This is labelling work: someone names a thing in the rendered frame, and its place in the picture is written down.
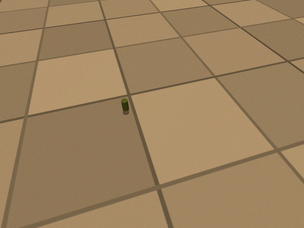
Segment can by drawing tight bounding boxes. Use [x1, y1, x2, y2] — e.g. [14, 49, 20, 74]
[121, 98, 129, 111]

